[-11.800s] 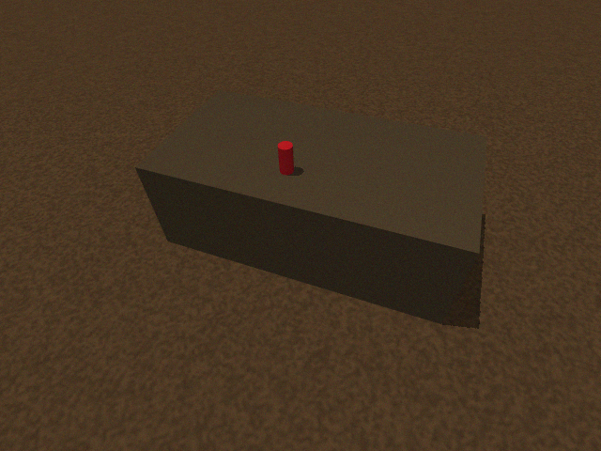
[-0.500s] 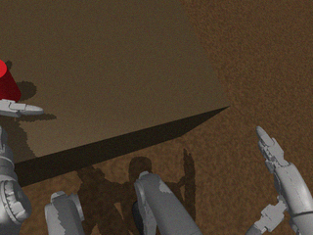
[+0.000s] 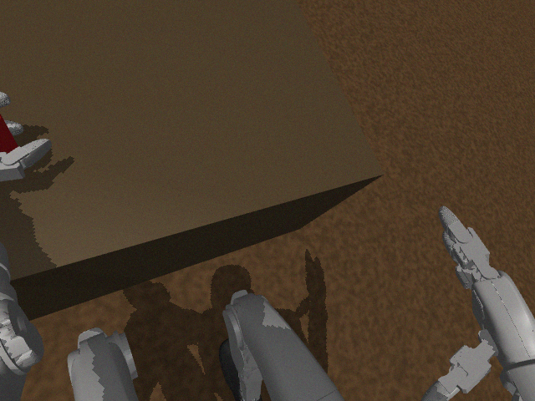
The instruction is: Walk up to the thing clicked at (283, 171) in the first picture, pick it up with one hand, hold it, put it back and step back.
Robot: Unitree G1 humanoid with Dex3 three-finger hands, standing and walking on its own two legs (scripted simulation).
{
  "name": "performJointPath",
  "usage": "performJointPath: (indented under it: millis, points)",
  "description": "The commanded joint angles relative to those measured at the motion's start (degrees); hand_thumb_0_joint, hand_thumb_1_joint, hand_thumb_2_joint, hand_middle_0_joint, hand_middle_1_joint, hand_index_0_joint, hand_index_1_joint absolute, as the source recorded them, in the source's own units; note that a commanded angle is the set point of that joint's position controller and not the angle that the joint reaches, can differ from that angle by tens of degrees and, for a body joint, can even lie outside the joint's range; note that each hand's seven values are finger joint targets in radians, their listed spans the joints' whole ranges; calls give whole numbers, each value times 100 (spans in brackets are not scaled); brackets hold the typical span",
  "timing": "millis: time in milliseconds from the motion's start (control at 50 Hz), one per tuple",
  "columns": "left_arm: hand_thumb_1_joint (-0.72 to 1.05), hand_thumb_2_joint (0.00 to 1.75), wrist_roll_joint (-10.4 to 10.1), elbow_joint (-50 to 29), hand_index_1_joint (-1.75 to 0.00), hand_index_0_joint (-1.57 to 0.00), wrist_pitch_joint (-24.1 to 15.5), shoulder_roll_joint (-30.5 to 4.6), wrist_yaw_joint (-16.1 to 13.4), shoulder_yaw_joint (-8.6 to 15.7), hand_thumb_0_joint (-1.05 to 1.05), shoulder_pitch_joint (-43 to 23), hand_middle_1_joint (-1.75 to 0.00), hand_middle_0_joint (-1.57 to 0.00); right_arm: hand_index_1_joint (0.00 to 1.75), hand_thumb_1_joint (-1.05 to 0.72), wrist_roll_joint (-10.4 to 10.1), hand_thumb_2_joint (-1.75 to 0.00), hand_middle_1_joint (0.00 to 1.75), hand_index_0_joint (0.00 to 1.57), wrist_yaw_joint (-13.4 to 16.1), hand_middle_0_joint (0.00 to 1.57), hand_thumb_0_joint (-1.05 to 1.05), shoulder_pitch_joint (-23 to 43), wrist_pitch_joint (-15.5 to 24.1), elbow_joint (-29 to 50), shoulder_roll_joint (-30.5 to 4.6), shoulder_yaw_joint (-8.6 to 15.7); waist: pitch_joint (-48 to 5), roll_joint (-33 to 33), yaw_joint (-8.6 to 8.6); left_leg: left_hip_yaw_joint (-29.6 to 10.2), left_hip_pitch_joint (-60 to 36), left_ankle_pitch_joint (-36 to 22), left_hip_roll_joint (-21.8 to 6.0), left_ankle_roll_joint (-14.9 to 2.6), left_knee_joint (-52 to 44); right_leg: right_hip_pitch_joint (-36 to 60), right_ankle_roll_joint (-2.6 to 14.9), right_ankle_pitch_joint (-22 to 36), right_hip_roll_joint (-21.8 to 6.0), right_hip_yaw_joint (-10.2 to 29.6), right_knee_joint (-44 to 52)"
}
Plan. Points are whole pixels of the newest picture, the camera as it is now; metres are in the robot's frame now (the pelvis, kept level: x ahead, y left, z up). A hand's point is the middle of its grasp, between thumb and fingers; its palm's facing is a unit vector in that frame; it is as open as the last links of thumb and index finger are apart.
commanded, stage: settle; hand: left
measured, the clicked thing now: out of the picture +0.54 +0.22 -0.06
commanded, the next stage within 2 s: lift in 1.34 s
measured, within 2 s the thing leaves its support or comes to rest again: leaves its support in 0.38 s
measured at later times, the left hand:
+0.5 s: hand out of the picture +0.55 +0.21 -0.03, palm faces +0.19 -0.98 -0.01, open 6.9 cm
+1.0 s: hand out of the picture +0.55 +0.21 +0.02, palm faces +0.19 -0.98 -0.01, open 6.9 cm
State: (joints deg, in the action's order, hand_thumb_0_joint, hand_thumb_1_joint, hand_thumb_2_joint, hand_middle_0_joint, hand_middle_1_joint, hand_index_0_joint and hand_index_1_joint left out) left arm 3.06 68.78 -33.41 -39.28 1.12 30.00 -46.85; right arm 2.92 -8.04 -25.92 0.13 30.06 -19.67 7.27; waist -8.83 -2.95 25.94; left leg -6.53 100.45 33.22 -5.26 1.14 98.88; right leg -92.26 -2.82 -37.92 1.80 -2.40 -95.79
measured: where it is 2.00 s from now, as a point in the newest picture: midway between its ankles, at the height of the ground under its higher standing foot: outside the picture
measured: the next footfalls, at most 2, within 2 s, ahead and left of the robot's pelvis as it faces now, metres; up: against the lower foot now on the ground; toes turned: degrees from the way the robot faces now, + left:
none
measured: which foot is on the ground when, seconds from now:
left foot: down 0.00-1.00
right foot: down 0.00-1.00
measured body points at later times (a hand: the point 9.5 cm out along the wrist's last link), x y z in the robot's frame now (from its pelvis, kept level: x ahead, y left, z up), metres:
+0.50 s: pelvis +0.00 +0.00 +0.01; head +0.20 +0.11 +0.40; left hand +0.53 +0.26 -0.03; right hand +0.19 -0.24 +0.14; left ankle +0.07 +0.13 -0.50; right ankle +0.05 -0.15 -0.50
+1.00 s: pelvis +0.01 +0.00 +0.05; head +0.20 +0.09 +0.45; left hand +0.53 +0.26 +0.02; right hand +0.20 -0.25 +0.15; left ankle +0.07 +0.13 -0.50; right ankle +0.05 -0.15 -0.50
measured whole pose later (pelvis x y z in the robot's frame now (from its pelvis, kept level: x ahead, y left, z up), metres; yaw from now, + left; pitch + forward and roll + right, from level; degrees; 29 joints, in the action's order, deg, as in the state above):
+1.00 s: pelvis +0.01 +0.00 +0.05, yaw +1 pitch +31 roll -6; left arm 2.4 68.5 -30.6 -35.3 0.6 27.2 -48.4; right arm 3.5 -6.0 -24.7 -1.6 23.2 -17.6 3.9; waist -8.9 -1.6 22.8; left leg -5.1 89.8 31.4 -5.2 1.1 89.3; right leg -82.2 -2.7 -35.7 1.4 -1.7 -86.3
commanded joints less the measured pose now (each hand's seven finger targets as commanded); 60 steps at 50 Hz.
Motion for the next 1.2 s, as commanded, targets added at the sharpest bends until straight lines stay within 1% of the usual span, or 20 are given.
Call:
performJointPath:
  millis: [0,80,100,140,180,260,280,340,360,460,480,620,680,700,740,920,940,1080,1120,1180]
  points:
    - [10,92,22,-998,-117,-130,-369,-817,-7,-175,0,-1972,-118,-129,5,50,-15,-5,5,5,167,5,0,-326,305,805,-1084,946,-3109,2612,7,86,-3792,-1378,173,-136,-1105,912,419,1672,177,-176,1138]
    - [22,110,82,-911,-132,-137,-390,-894,-64,-157,0,-2021,-131,-137,5,51,-35,-5,5,5,127,5,0,-311,313,996,-1005,796,-3044,2639,2,64,-3780,-1253,173,-110,-1158,807,436,1526,167,-201,1101]
    - [28,118,87,-901,-135,-131,-407,-938,-94,-112,0,-2043,-133,-131,5,52,-35,-6,5,5,124,5,0,-333,314,1009,-982,752,-2981,2578,8,42,-3682,-1181,176,-107,-1190,801,433,1488,169,-225,1094]
    - [31,122,40,-982,-136,-131,-418,-1118,-119,-3,0,-2046,-134,-131,5,52,-32,-6,5,5,121,5,0,-380,313,877,-1022,820,-3092,2609,-35,95,-3642,-1239,191,-140,-1073,898,406,1563,167,-145,1114]
    - [33,125,30,-1123,-138,-132,-422,-993,-107,-97,0,-2192,-135,-132,5,52,-29,-6,5,5,129,5,0,-334,319,970,-1052,904,-3177,2704,32,99,-3688,-1117,196,-134,-1117,900,417,1491,163,-140,1126]
    - [33,126,16,-1411,-140,-134,-374,-1100,-102,-52,0,-2275,-138,-135,5,52,-48,-6,5,5,127,5,0,-365,289,1006,-1026,830,-3406,2873,-64,51,-4001,-1251,187,-86,-1249,950,439,1524,156,-190,1116]
    - [33,125,42,-1541,-140,-135,-350,-1197,-93,-14,0,-2278,-139,-136,5,52,-38,-6,5,5,148,5,0,-309,278,1093,-1111,891,-3543,2905,-161,43,-4180,-1376,181,-71,-1265,980,448,1594,151,-197,1092]
    - [31,126,-10,-1572,-142,-136,-253,-1026,-78,-114,0,-2326,-140,-136,5,53,-16,-6,5,5,170,5,0,-384,231,879,-1050,887,-3572,2996,-132,94,-4242,-1598,188,-83,-1197,1086,434,1763,159,-163,1143]
    - [30,127,-4,-1705,-142,-136,-230,-1142,-96,-79,0,-2356,-140,-136,5,52,-32,-6,5,5,189,5,0,-358,220,888,-1079,911,-3636,2983,-194,96,-4283,-1575,189,-88,-1240,1150,426,1775,154,-134,1178]
    - [24,128,21,-1685,-146,-139,-26,-1028,-86,-176,0,-2345,-144,-139,5,53,-1,-6,5,5,231,5,0,-386,117,607,-970,768,-3335,2998,-259,129,-4362,-1451,181,-76,-1456,1246,421,1665,141,-120,1393]
    - [25,129,18,-1559,-145,-138,20,-949,-84,-184,0,-2172,-143,-138,5,53,1,-6,5,5,227,5,0,-347,93,535,-930,701,-3248,2847,-347,116,-4313,-1407,180,-78,-1527,1227,428,1624,143,-151,1392]
    - [28,130,-58,-1279,-145,-137,98,-672,-97,-258,0,-2166,-143,-137,5,54,-12,-5,5,5,286,5,0,-246,45,508,-960,720,-3112,2352,-242,99,-4399,-1702,164,-134,-1684,1464,405,1901,168,-203,1625]
    - [30,130,-35,-1281,-144,-136,58,-764,-100,-252,0,-2223,-142,-136,5,55,3,-5,5,5,305,5,0,-204,51,432,-933,663,-3109,2284,-309,128,-4358,-1547,183,-149,-1777,1639,389,1857,158,-156,1760]
    - [31,130,-77,-1218,-144,-137,44,-539,-93,-319,0,-2312,-143,-136,5,55,17,-5,5,5,305,5,0,-204,60,453,-884,615,-3102,2250,-242,142,-4384,-1527,189,-156,-1792,1629,398,1825,157,-159,1798]
    - [32,131,-71,-1266,-146,-138,-13,-731,-83,-261,0,-2307,-144,-138,5,55,2,-5,5,5,315,5,0,-217,78,378,-851,576,-3180,2258,-308,156,-4398,-1541,203,-158,-1833,1774,381,1873,149,-119,1845]
    - [32,136,-129,-1218,-149,-139,-147,-703,-51,-267,0,-2415,-147,-139,5,55,43,-5,5,5,354,5,0,-167,124,283,-820,515,-3339,2318,-321,183,-4701,-1866,212,-162,-1913,1970,384,2107,142,-92,1972]
    - [32,135,-111,-1332,-149,-139,-162,-850,-45,-250,0,-2513,-147,-139,5,54,50,-5,5,5,358,5,0,-167,119,211,-825,501,-3376,2346,-379,199,-4701,-1782,215,-164,-1940,2038,366,2068,136,-42,2037]
    - [30,135,-144,-1195,-149,-139,-143,-691,-40,-303,0,-2461,-147,-139,5,55,65,-5,5,5,379,5,0,-57,100,89,-794,488,-3382,2263,-390,211,-4669,-1756,222,-179,-2023,2215,370,2053,135,-17,2151]
    - [32,136,-119,-1244,-149,-139,-148,-808,-57,-238,0,-2440,-147,-139,5,55,64,-5,5,5,393,5,0,-8,95,22,-807,484,-3376,2273,-489,184,-4783,-1775,212,-160,-2109,2156,386,2021,144,-71,2141]
    - [33,137,-133,-1214,-150,-141,-146,-687,-60,-295,0,-2487,-149,-141,5,55,74,-5,5,5,398,5,0,-9,80,-5,-771,446,-3374,2285,-450,187,-4849,-1945,205,-154,-2128,2195,393,2150,153,-100,2161]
